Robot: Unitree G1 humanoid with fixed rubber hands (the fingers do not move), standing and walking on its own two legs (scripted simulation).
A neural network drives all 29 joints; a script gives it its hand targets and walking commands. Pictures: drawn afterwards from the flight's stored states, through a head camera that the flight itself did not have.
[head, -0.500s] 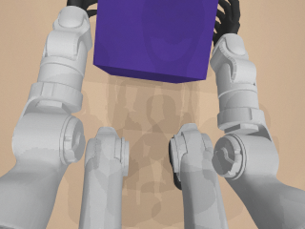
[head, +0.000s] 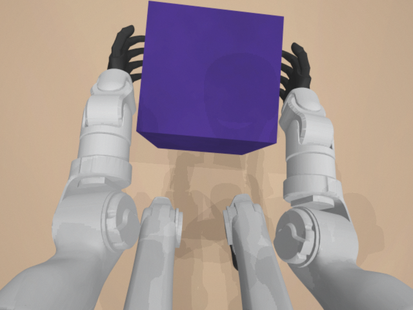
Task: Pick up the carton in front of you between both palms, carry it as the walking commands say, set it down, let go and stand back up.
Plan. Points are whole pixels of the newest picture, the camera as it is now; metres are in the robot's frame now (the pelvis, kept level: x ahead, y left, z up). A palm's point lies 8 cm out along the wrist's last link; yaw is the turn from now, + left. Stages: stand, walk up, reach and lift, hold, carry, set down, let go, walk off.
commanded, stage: reach and lift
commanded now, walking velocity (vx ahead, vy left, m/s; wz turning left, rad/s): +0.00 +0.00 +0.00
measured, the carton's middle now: (206, 97) +0.51 -0.01 -0.13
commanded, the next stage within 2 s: none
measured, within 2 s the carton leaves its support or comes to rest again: neither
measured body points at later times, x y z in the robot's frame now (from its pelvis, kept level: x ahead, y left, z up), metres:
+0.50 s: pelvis +0.05 +0.00 +0.14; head +0.20 +0.01 +0.56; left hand +0.47 +0.15 +0.10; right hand +0.46 -0.16 +0.10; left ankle +0.11 +0.13 -0.47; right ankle +0.11 -0.14 -0.47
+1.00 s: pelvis +0.10 -0.01 +0.25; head +0.11 -0.01 +0.70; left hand +0.42 +0.15 +0.24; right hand +0.42 -0.16 +0.25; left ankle +0.11 +0.13 -0.47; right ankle +0.11 -0.14 -0.47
